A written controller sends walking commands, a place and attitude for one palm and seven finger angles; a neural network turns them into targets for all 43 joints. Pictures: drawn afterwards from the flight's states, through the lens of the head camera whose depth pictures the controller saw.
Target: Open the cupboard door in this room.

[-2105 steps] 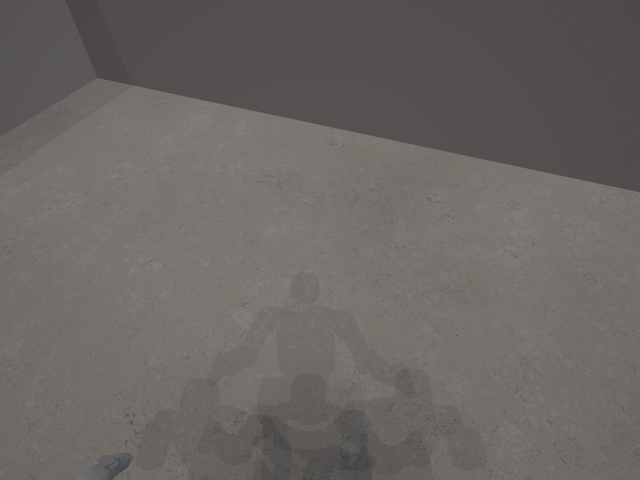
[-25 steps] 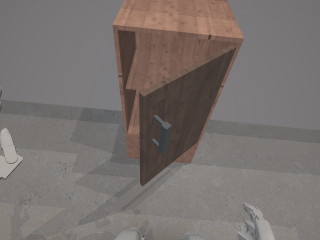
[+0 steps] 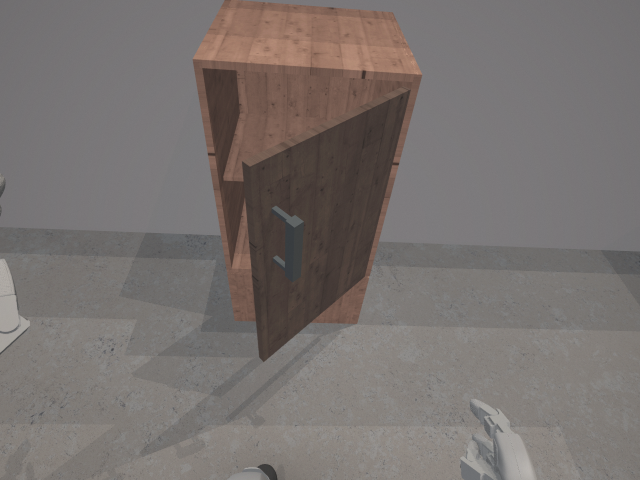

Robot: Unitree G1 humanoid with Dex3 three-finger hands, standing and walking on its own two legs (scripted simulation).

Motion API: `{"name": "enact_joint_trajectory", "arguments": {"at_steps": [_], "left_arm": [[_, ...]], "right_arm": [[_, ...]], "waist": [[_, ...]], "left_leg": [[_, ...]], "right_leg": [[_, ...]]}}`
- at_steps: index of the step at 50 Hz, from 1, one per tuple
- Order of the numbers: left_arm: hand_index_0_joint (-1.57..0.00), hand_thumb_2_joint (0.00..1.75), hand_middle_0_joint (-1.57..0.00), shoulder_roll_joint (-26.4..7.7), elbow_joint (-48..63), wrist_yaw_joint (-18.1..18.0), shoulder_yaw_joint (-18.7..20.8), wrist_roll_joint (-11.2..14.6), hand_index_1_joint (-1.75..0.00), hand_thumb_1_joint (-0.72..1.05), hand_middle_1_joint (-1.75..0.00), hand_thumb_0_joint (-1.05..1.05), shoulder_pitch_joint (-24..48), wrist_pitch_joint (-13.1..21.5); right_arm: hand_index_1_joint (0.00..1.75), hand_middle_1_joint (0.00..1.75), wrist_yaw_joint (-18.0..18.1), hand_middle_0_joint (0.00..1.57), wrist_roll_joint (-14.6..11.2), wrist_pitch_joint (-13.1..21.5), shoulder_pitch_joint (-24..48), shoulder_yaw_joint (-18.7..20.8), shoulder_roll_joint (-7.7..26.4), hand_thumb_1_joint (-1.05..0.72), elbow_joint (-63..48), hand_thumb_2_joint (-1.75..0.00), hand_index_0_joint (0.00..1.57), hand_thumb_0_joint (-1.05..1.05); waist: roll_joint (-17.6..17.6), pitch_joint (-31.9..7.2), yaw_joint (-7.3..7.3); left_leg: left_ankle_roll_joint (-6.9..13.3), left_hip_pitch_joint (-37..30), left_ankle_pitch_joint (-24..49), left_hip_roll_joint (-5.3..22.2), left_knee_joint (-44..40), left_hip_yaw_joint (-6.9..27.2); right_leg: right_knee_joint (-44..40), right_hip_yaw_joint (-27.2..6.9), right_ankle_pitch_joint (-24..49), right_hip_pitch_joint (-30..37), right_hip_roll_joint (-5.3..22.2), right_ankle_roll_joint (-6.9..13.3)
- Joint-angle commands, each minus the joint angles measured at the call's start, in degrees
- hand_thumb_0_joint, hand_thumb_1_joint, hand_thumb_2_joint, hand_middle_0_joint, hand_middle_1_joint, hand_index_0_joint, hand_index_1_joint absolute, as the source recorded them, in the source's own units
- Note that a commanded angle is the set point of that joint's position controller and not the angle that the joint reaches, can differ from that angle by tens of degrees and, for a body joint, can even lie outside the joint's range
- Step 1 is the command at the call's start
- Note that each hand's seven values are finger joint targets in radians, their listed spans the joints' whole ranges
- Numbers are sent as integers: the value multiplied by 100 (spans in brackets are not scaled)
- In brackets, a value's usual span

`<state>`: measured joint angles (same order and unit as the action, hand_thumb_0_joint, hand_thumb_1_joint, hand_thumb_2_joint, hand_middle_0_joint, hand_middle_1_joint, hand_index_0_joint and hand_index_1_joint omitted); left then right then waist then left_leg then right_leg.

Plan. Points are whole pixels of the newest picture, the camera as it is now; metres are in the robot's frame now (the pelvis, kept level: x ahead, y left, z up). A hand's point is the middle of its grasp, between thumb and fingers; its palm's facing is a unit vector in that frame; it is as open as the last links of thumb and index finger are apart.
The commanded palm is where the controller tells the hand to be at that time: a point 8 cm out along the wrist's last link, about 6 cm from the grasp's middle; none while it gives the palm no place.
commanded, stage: stop stepping back and stand still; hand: left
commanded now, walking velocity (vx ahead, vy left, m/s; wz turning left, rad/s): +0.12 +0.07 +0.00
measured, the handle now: (285, 244) +0.50 +0.07 -0.02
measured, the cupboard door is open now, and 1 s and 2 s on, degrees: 45 45 45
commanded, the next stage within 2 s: let the arm hang, fingers relaxed in 1.30 s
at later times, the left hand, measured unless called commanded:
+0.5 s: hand out of the picture +0.16 +0.28 +0.20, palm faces +0.39 -0.73 -0.56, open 7.4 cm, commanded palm +0.11 +0.32 +0.20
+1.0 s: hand out of the picture +0.14 +0.30 +0.18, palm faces +0.37 -0.78 -0.50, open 7.4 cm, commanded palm +0.09 +0.33 +0.20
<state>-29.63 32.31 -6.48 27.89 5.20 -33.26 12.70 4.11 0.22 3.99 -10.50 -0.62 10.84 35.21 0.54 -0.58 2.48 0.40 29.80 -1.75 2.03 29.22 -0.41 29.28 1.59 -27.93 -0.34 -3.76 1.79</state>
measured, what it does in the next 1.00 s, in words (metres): steps on the spot: left foot, then right foot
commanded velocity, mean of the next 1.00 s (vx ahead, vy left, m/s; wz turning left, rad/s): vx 0.00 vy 0.01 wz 0.00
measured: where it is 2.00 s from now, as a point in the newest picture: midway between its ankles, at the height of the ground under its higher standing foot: outside the picture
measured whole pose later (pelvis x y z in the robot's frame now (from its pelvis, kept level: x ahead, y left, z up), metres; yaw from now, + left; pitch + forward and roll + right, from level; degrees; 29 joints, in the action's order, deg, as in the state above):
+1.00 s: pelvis -0.07 +0.04 +0.02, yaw -2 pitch -1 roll -1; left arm -24.8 26.2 -8.6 24.7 3.2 -34.1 11.2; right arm 3.8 0.0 6.9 -11.1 0.1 11.8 34.7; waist -1.0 0.8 1.2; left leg -0.3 15.0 -11.3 2.4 26.8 -1.9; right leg 23.8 3.9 -11.7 -11.6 -1.4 1.5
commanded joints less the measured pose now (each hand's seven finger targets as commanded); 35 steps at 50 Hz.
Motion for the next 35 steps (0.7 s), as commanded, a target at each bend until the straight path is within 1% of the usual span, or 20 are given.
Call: {"name": "enact_joint_trajectory", "arguments": {"at_steps": [1,3,5,6,7,9,10,11,12,13,16,19,20,22,24,25,26,28,31,35], "left_arm": [[-20,90,-20,-877,490,-262,666,-28,-30,90,-30,0,332,196],[-20,90,-20,-629,75,-243,396,-182,-30,90,-30,0,632,203],[-20,90,-20,-509,280,-205,8,-260,-30,90,-30,0,1565,250],[-20,90,-20,-433,193,-217,-46,-278,-30,90,-30,0,1679,235],[-20,90,-20,-419,362,-238,-63,-296,-30,90,-30,0,1791,249],[-20,90,-20,-676,962,-343,158,-382,-30,90,-30,0,1688,303],[-20,90,-20,-810,1246,-314,283,-372,-30,90,-30,0,1403,376],[-20,90,-20,-597,1556,-273,157,-304,-30,90,-30,0,1237,401],[-20,90,-20,-685,1752,-313,334,-261,-30,90,-30,0,1034,371],[-20,90,-20,-661,1764,-361,495,-251,-30,90,-30,0,536,306],[-20,90,-20,-688,1663,-409,809,-201,-30,90,-30,0,-700,217],[-20,90,-20,-507,1009,-458,751,-182,-30,90,-30,0,-711,143],[-20,90,-20,-477,752,-454,715,-198,-30,90,-30,0,-608,101],[-20,90,-20,-358,173,-401,475,-215,-30,90,-30,0,-346,-2],[-20,90,-20,-496,-64,-337,405,-151,-30,90,-30,0,151,-33],[-20,90,-20,-431,13,-345,305,-165,-30,90,-30,0,536,-34],[-20,90,-20,-281,-141,-304,95,-225,-30,90,-30,0,672,-80],[-20,90,-20,-143,-350,-255,-126,-310,-30,90,-30,0,1055,-87],[-20,90,-20,-192,118,-334,-312,-422,-30,90,-30,0,1755,-2],[-20,90,-20,-650,1230,-442,126,-408,-30,90,-30,0,1321,92]], "right_arm": [[30,30,106,20,7,207,719,322,787,-90,-671,-90,20,0],[30,30,119,20,4,337,528,218,748,-90,-604,-90,20,0],[30,30,187,20,-36,507,675,177,789,-90,-619,-90,20,0],[30,30,260,20,-41,614,477,198,877,-90,-557,-90,20,0],[30,30,278,20,-40,713,337,258,1020,-90,-586,-90,20,0],[30,30,101,20,14,889,47,298,933,-90,-696,-90,20,0],[30,30,6,20,85,960,75,264,811,-90,-612,-90,20,0],[30,30,-75,20,81,973,136,328,799,-90,-602,-90,20,0],[30,30,-92,20,45,970,140,378,840,-90,-662,-90,20,0],[30,30,-102,20,33,988,120,374,798,-90,-709,-90,20,0],[30,30,-103,20,46,872,291,265,670,-90,-880,-90,20,0],[30,30,-30,20,100,649,293,200,639,-90,-861,-90,20,0],[30,30,7,20,115,586,314,226,690,-90,-851,-90,20,0],[30,30,35,20,95,450,299,262,675,-90,-769,-90,20,0],[30,30,65,20,82,324,276,308,726,-90,-632,-90,20,0],[30,30,53,20,96,331,361,296,736,-90,-529,-90,20,0],[30,30,51,20,43,381,221,285,738,-90,-443,-90,20,0],[30,30,84,20,2,500,297,234,741,-90,-460,-90,20,0],[30,30,240,20,9,735,505,177,727,-90,-428,-90,20,0],[30,30,224,20,22,807,379,300,922,-90,-636,-90,20,0]], "waist": [[775,957,-203],[646,1039,-140],[196,1114,-104],[-190,906,-29],[-869,317,-77],[-1743,-891,-232],[-1668,-1130,-253],[-1119,-1328,-255],[-809,-1107,-265],[-654,-1009,-266],[-1555,-913,-325],[-1735,-362,-218],[-1619,-219,-204],[-619,45,-141],[1140,161,-116],[1103,256,-170],[1271,116,-117],[1082,58,-109],[237,101,-207],[-727,-422,-352]], "left_leg": [[-265,-1271,-1252,-228,3148,311],[-134,-459,-1225,61,2325,240],[-51,-1071,-1045,-7,663,-48],[46,-1623,-157,-147,-152,2],[217,-2264,1367,113,-452,390],[738,-3884,4508,1162,-214,1897],[627,-3578,3348,1294,-640,2236],[557,-2781,1000,1302,-1144,2283],[750,-2113,-619,1299,-1459,2215],[791,-1986,-1115,1138,-1578,1953],[435,-1101,-2405,760,-2045,1060],[232,-43,-3285,717,-2343,829],[158,134,-3399,629,-2201,670],[-77,-71,-2990,255,-1369,350],[-228,-1266,-1713,-220,1452,226],[-183,-1064,-1655,-144,2121,369],[-146,-900,-1650,-102,2315,379],[-67,-832,-1600,-30,1652,189],[60,-1540,-1230,-113,131,-136],[234,-2387,623,507,-511,484]], "right_leg": [[-2441,-1604,-1021,-3898,1993,740],[-1724,-819,1295,-2574,1675,521],[-967,-338,2717,-2023,1351,248],[-165,-143,3440,-1824,1049,43],[790,76,3543,-1626,658,-199],[2239,-98,436,-2610,187,-209],[2906,-459,-324,-2418,158,-142],[3044,-602,-524,-1842,226,-154],[2814,-580,-403,-1661,293,-178],[2464,-415,-105,-1653,342,-193],[1615,121,234,-928,233,-173],[692,443,172,-151,84,-106],[274,496,361,30,78,-84],[-921,193,322,-290,305,46],[-2445,-2026,-960,-2631,1967,663],[-2427,-2140,-508,-2785,2253,840],[-2092,-1760,-93,-2456,2038,715],[-1567,-1034,871,-1845,1627,442],[-1261,-735,1615,-1556,1362,263],[-474,-424,2433,-1251,783,-202]]}}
